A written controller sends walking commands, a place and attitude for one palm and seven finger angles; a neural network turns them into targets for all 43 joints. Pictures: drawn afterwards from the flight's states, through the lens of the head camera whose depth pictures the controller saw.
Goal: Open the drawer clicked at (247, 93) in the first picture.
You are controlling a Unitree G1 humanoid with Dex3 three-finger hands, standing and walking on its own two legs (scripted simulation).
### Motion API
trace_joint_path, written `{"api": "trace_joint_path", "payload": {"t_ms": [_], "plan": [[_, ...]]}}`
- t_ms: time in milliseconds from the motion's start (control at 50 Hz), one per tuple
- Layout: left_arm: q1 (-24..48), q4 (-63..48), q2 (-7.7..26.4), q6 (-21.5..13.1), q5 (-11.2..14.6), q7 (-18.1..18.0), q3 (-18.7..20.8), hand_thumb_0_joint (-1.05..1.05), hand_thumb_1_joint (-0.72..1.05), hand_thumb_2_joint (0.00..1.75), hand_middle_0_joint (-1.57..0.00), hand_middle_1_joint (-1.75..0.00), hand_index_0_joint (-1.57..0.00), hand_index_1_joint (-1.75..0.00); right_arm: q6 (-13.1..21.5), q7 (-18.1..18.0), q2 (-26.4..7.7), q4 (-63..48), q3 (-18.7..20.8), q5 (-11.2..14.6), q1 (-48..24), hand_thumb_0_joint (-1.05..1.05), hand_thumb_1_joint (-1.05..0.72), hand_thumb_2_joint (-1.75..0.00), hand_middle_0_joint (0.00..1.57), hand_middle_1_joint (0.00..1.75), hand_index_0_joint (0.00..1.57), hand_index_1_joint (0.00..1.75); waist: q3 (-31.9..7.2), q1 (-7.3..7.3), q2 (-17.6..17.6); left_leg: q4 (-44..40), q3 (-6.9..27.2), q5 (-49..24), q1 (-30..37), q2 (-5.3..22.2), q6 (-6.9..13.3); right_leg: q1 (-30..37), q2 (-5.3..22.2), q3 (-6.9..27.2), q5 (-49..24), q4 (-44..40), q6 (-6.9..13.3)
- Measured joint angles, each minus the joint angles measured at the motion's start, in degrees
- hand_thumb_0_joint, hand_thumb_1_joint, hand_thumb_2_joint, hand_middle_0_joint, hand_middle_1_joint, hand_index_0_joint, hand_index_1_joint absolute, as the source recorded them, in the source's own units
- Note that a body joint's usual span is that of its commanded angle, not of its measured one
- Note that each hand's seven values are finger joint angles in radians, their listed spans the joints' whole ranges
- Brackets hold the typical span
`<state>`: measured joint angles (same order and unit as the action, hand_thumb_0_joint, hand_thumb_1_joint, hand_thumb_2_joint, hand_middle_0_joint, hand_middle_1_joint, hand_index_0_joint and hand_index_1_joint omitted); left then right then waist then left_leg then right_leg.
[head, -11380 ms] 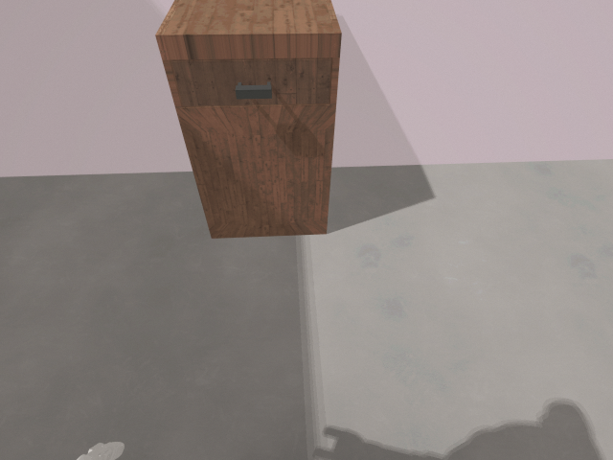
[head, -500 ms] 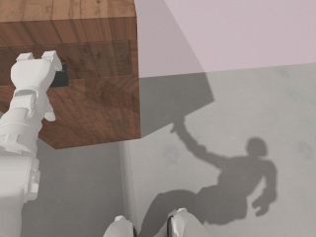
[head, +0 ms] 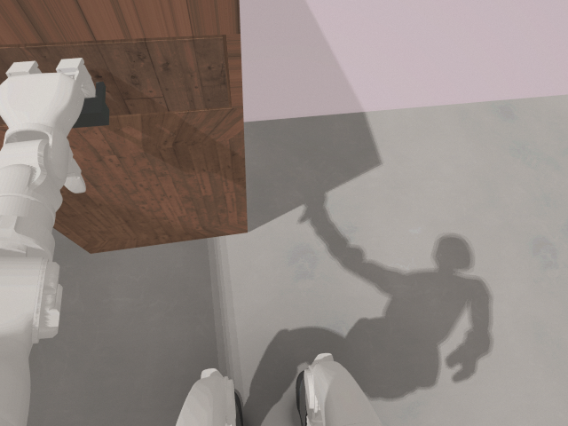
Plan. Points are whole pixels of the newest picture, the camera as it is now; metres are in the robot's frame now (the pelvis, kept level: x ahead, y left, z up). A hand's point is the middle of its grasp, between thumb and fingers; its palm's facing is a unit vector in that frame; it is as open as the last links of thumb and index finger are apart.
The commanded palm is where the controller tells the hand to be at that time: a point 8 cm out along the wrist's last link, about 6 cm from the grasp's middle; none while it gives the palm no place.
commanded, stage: lower the fingers behind the handle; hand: left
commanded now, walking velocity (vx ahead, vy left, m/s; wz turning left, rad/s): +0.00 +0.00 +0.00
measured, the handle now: (68, 102) +0.58 +0.27 +0.02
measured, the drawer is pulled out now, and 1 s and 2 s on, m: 0.00 0.00 0.00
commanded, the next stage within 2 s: lift the fingers back up to retry in 0.30 s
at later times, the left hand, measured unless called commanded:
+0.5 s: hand (65, 130) +0.53 +0.26 +0.03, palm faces -0.06 +0.00 -1.00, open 13.8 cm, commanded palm +0.52 +0.24 +0.07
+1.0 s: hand (61, 103) +0.54 +0.25 +0.07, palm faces -0.06 -0.04 -1.00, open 13.6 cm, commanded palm +0.52 +0.25 +0.14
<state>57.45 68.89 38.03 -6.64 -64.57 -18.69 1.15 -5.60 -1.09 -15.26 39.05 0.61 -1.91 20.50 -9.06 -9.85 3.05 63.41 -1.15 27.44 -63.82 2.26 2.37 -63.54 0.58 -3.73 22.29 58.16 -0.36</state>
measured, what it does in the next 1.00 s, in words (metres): stands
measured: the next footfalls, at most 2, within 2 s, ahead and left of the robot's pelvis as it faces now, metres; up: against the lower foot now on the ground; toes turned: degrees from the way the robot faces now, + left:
none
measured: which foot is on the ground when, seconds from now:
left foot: down 0.00-1.00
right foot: down 0.00-1.00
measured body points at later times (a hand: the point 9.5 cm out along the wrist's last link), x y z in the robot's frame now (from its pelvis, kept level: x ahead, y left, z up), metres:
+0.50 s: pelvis +0.00 +0.00 +0.00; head +0.15 +0.01 +0.42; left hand +0.53 +0.26 +0.08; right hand -0.02 -0.27 -0.12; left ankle +0.01 +0.09 -0.65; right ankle +0.04 -0.13 -0.65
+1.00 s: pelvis +0.05 +0.00 +0.04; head +0.17 +0.00 +0.48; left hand +0.53 +0.25 +0.12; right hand +0.03 -0.27 -0.08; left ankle +0.01 +0.09 -0.65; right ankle +0.04 -0.13 -0.65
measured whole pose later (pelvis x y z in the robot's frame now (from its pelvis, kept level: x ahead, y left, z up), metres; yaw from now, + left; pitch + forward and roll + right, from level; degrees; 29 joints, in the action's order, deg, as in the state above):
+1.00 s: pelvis +0.05 +0.00 +0.04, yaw +0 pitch +23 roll -3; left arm 47.1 59.6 31.9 -5.3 -62.4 -17.0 1.7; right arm -6.5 -0.1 -15.1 41.9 3.0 -2.0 21.7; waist -8.3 -7.1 4.0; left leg 49.0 -1.4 25.6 -46.2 2.1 1.8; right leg -45.9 -0.1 -3.5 20.4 43.7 -0.4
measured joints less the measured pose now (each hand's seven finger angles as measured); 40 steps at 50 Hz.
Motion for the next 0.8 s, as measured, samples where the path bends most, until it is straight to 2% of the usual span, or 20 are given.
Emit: {"api": "trace_joint_path", "payload": {"t_ms": [140,260,500,680,800], "plan": [[0.2,-1.2,0.6,1.0,0.5,1.6,0.0,0.00,-0.49,0.30,-0.30,-1.23,-0.30,-1.28,0.6,-0.1,0.1,-0.3,0.0,0.2,0.2,0.01,-0.90,-0.89,0.20,0.30,0.21,0.30,0.5,-0.20,0.2,0.6,-0.1,-0.2,-0.9,0.2,0.1,-0.9,-0.2,0.1,-0.4,0.4,0.0],[-0.5,-1.8,0.8,0.3,0.8,2.1,0.4,0.00,-0.49,0.30,-0.28,-1.24,-0.30,-1.26,0.8,-0.4,0.1,0.0,-0.4,0.4,1.0,0.01,-0.90,-0.89,0.20,0.30,0.21,0.30,0.6,-0.11,0.3,0.4,-0.2,-0.2,-0.6,0.2,0.1,-0.6,-0.2,0.3,-0.5,0.1,-0.1],[-0.3,-1.9,-0.2,0.3,0.7,1.3,-0.6,0.00,-0.49,0.30,-0.30,-1.23,-0.30,-1.26,1.0,-0.3,0.2,0.8,0.2,0.2,1.3,0.01,-0.90,-0.89,0.20,0.30,0.21,0.30,0.5,0.45,0.5,0.0,0.3,-0.2,-0.4,-0.2,0.0,-0.1,0.1,-0.2,-0.2,-0.2,-0.1],[-3.7,-3.9,-1.5,1.9,1.5,3.4,-0.7,0.00,-0.49,0.30,-0.28,-1.18,-0.30,-1.20,1.2,-0.2,0.8,1.2,1.0,0.1,1.3,0.01,-0.90,-0.89,0.20,0.30,0.21,0.30,1.2,0.54,0.5,-5.0,0.4,-1.3,5.2,0.0,-0.3,5.6,-0.4,-0.4,-1.5,-5.7,0.0],[-8.3,-7.3,-2.6,-0.3,2.2,3.6,0.5,0.00,-0.49,0.30,-0.29,-1.17,-0.31,-1.16,1.2,-0.3,0.8,2.1,1.7,-0.3,2.5,0.01,-0.90,-0.89,0.20,0.30,0.21,0.30,1.3,1.29,0.5,-9.0,0.3,-1.5,10.2,0.1,-0.5,10.7,-0.6,-0.2,-1.7,-9.7,0.0]]}}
